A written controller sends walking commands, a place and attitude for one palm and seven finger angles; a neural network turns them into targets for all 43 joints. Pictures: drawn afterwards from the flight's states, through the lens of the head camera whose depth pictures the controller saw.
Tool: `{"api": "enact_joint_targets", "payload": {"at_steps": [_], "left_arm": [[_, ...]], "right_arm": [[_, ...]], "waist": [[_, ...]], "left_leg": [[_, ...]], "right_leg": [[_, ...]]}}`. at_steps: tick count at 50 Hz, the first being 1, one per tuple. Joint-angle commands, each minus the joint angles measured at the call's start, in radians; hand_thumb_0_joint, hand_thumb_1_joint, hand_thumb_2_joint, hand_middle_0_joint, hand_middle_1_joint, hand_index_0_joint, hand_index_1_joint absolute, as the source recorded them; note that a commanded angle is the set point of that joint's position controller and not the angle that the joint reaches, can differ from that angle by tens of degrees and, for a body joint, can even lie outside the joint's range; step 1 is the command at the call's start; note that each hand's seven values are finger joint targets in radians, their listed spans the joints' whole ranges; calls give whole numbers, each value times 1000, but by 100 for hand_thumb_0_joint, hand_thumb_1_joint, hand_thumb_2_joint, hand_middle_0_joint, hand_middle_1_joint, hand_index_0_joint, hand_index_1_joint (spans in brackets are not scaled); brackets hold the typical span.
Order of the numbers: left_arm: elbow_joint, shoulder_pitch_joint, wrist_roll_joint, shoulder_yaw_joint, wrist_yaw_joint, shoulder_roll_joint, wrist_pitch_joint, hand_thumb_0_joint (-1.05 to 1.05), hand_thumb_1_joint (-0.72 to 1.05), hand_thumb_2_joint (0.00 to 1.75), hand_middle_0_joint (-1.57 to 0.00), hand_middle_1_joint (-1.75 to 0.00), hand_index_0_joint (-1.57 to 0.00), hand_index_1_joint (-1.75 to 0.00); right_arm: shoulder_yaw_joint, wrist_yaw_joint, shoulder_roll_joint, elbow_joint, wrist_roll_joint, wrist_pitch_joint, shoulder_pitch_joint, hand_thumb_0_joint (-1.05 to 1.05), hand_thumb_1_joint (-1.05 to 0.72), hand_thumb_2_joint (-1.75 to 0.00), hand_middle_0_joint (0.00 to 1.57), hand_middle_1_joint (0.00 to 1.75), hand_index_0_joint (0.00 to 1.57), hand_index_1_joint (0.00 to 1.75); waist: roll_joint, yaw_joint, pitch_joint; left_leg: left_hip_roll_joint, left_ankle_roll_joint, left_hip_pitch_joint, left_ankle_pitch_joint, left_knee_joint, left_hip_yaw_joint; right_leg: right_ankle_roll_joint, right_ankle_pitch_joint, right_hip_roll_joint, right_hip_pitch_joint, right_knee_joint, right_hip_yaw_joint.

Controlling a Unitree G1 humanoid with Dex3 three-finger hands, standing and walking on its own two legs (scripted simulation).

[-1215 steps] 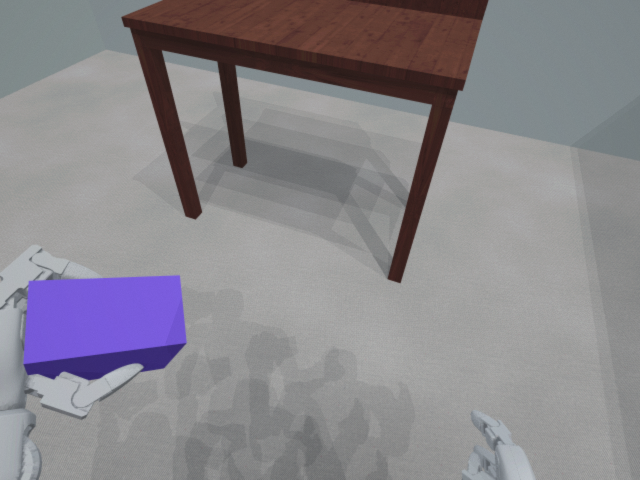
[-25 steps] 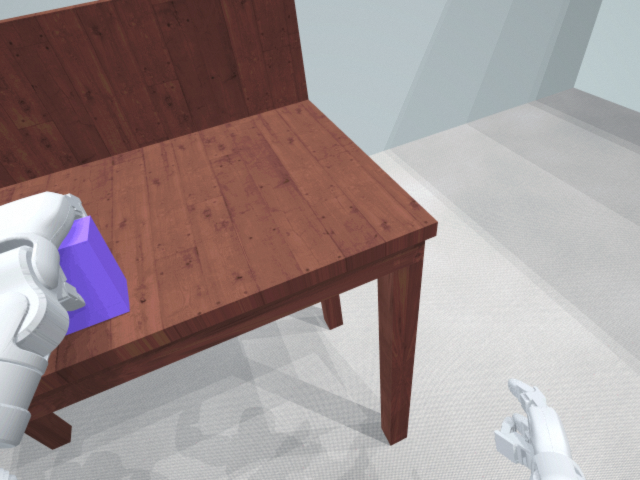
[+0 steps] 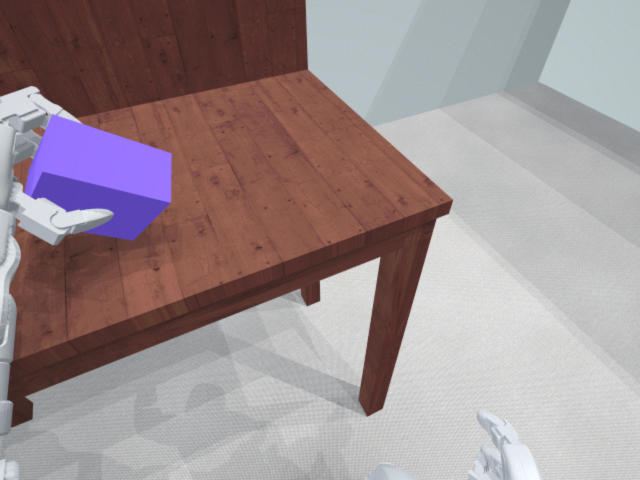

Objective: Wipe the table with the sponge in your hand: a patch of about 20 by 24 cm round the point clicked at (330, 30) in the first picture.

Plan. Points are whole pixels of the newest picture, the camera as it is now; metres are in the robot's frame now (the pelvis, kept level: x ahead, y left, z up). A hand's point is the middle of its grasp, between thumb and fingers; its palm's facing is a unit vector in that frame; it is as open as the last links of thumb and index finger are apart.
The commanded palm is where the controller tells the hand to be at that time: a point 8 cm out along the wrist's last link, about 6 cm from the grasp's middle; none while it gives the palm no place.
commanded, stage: bring the hand home and regain balance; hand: left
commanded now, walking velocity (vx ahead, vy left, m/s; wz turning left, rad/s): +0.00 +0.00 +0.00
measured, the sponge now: (116, 190) +0.36 +0.26 +0.20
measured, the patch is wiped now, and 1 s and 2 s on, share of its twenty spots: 0.05 0.05 0.05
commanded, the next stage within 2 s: come to a stop and stand still in 0.94 s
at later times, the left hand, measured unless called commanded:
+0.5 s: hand (47, 297) +0.22 +0.25 +0.20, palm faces +0.43 -0.82 -0.37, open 10.5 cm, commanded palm +0.16 +0.30 +0.20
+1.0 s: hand (44, 320) +0.21 +0.26 +0.18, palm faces +0.39 -0.84 -0.37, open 10.5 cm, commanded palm +0.15 +0.30 +0.20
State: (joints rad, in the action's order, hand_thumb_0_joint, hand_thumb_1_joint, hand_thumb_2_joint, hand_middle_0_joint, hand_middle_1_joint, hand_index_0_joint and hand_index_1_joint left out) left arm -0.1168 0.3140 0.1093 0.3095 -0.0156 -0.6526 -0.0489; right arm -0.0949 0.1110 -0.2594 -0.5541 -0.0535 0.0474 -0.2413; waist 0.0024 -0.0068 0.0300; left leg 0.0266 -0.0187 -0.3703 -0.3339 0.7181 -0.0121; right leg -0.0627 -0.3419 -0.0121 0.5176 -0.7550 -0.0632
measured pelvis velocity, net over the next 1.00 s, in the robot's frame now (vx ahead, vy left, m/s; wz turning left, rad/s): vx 0.01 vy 0.01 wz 0.07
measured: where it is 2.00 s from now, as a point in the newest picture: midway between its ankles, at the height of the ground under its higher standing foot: outside the picture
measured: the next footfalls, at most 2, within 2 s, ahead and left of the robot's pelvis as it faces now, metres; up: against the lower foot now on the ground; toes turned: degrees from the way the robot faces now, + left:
right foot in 0.18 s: +0.02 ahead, -0.10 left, +0.00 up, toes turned -1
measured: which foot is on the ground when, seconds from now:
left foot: down 0.00-1.00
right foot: up 0.00-0.16, down 0.18-1.00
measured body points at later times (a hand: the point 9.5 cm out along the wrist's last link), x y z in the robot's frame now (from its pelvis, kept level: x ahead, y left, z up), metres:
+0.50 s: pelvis +0.02 +0.01 +0.02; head +0.04 +0.02 +0.47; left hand +0.19 +0.30 +0.22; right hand +0.23 -0.23 -0.04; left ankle +0.05 +0.12 -0.71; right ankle -0.02 -0.10 -0.71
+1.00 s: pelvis +0.01 +0.01 +0.03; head +0.01 +0.01 +0.47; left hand +0.18 +0.30 +0.20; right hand +0.17 -0.19 -0.07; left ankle +0.05 +0.12 -0.71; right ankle -0.02 -0.10 -0.71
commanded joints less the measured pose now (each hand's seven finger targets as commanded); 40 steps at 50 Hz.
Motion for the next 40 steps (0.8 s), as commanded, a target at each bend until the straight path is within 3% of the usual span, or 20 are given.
{"api": "enact_joint_targets", "payload": {"at_steps": [1, 2, 3, 5, 6, 8, 11, 12, 13, 14, 15, 16, 18, 21, 24, 28, 30, 35, 36, 40], "left_arm": [[468, 283, -140, 329, 169, -306, 221, 0, 10, 130, -120, -160, -120, -160], [371, 173, -145, 333, 170, -260, 205, 0, 10, 130, -120, -160, -120, -160], [352, 87, -148, 326, 166, -213, 199, 0, 10, 130, -120, -160, -120, -160], [370, -44, -157, 340, 165, -171, 217, 0, 10, 130, -120, -160, -120, -160], [407, -117, -167, 306, 153, -115, 231, 0, 10, 130, -120, -160, -120, -160], [521, -230, -165, 263, 127, -66, 254, 0, 10, 130, -120, -160, -120, -160], [612, -383, -174, 213, 114, 33, 280, 0, 10, 130, -120, -160, -120, -160], [660, -412, -187, 200, 115, 64, 265, 0, 10, 130, -120, -160, -120, -160], [732, -451, -192, 220, 127, 51, 256, 0, 10, 130, -120, -160, -120, -160], [785, -524, -192, 248, 135, 36, 266, 0, 10, 130, -120, -160, -120, -160], [825, -584, -187, 283, 145, -13, 276, 0, 10, 130, -120, -160, -120, -160], [888, -637, -193, 265, 146, 32, 284, 0, 10, 130, -120, -160, -120, -160], [983, -669, -192, 269, 160, 35, 287, 0, 10, 130, -120, -160, -120, -160], [903, -752, -179, 169, 157, 150, 261, 0, 10, 130, -120, -160, -120, -160], [838, -822, -180, 97, 145, 211, 233, 0, 10, 130, -120, -160, -120, -160], [838, -701, -185, 112, 151, 159, 213, 0, 10, 130, -120, -160, -120, -160], [858, -613, -182, 116, 160, 128, 207, 0, 10, 130, -120, -160, -120, -160], [826, -580, -180, 101, 167, 134, 193, 0, 10, 130, -120, -160, -120, -160], [820, -595, -183, 76, 164, 166, 192, 0, 10, 130, -120, -160, -120, -160], [826, -648, -181, 123, 172, 123, 185, 0, 10, 130, -120, -160, -120, -160]], "right_arm": [[90, -6, -88, 92, 38, 60, 140, 0, -90, -90, 20, 30, 20, 30], [112, -14, -108, 81, 26, 50, 123, 0, -90, -90, 20, 30, 20, 30], [125, -24, -104, 69, 17, 43, 112, 0, -90, -90, 20, 30, 20, 30], [126, -23, -109, 62, 13, 43, 125, 0, -90, -90, 20, 30, 20, 30], [120, -27, -107, 66, 13, 42, 111, 0, -90, -90, 20, 30, 20, 30], [114, -41, -107, 90, 14, 42, 109, 0, -90, -90, 20, 30, 20, 30], [112, -59, -78, 98, 8, 48, 101, 0, -90, -90, 20, 30, 20, 30], [138, -64, -96, 95, -2, 49, 77, 0, -90, -90, 20, 30, 20, 30], [152, -62, -95, 104, -9, 54, 104, 0, -90, -90, 20, 30, 20, 30], [148, -57, -83, 108, -3, 54, 121, 0, -90, -90, 20, 30, 20, 30], [138, -51, -77, 108, 1, 45, 147, 0, -90, -90, 20, 30, 20, 30], [132, -48, -62, 112, 10, 45, 151, 0, -90, -90, 20, 30, 20, 30], [123, -44, -61, 122, 22, 48, 164, 0, -90, -90, 20, 30, 20, 30], [124, -48, -56, 107, 21, 45, 132, 0, -90, -90, 20, 30, 20, 30], [135, -49, -68, 128, 9, 31, 135, 0, -90, -90, 20, 30, 20, 30], [128, -34, -64, 142, 9, 14, 163, 0, -90, -90, 20, 30, 20, 30], [121, -28, -66, 136, 14, 13, 178, 0, -90, -90, 20, 30, 20, 30], [107, -28, -64, 141, 22, 20, 192, 0, -90, -90, 20, 30, 20, 30], [96, -30, -48, 143, 23, 19, 186, 0, -90, -90, 20, 30, 20, 30], [93, -30, -52, 150, 27, 30, 191, 0, -90, -90, 20, 30, 20, 30]], "waist": [[-398, 17, -124], [-209, 14, -113], [-87, 3, -119], [-93, -3, -122], [-159, 8, -117], [-259, 33, -186], [-72, 44, -246], [90, 33, -327], [167, 19, -316], [156, 18, -297], [55, 16, -272], [-57, 17, -265], [-181, 7, -240], [-168, 13, -223], [-96, 23, -180], [17, 33, -138], [-29, 35, -120], [-141, 25, -75], [-143, 23, -68], [-155, 12, -88]], "left_leg": [[-297, -104, -166, -524, -612, 530], [-294, -131, -222, -496, -584, 477], [-257, -126, -231, -447, -519, 406], [-186, -84, -128, -359, -435, 281], [-160, -72, -69, -311, -393, 266], [-123, -58, 18, -8, -207, 198], [-100, -46, 77, 321, -35, 84], [-89, -25, 35, 364, 18, 36], [-73, -14, 43, 295, 35, 27], [-71, -19, 60, 257, -8, 18], [-88, -26, 106, 271, -90, 18], [-103, -40, 177, 367, -139, 23], [-165, -76, 242, 535, -182, 128], [-191, -80, 279, 648, -170, 178], [-156, -52, 195, 405, -155, 129], [-121, -38, 162, 161, -141, 94], [-111, -34, 180, 118, -133, 82], [-125, -34, 137, -14, -241, 154], [-130, -35, 112, -58, -283, 180], [-139, -23, 86, -104, -381, 215]], "right_leg": [[38, -89, 29, -61, -450, 120], [56, -86, 38, -135, -429, 104], [64, -109, 45, -193, -309, 73], [68, -121, 45, -255, 9, -6], [66, -74, 45, -259, 152, -11], [48, 161, -6, -338, 327, 9], [24, 488, -113, -396, 367, 30], [-9, 655, -174, -513, 298, 101], [-31, 731, -210, -503, 272, 132], [-21, 736, -209, -478, 254, 106], [1, 639, -202, -413, 234, 95], [25, 533, -156, -352, 203, 62], [54, 364, -66, -249, 165, 22], [62, 223, -32, -210, 210, 19], [49, 284, -60, -262, 322, 43], [28, 261, -101, -222, 339, 85], [14, 237, -126, -184, 354, 120], [22, 78, -73, -179, 334, 85], [29, 50, -48, -197, 326, 65], [35, 42, -17, -272, 315, 45]]}}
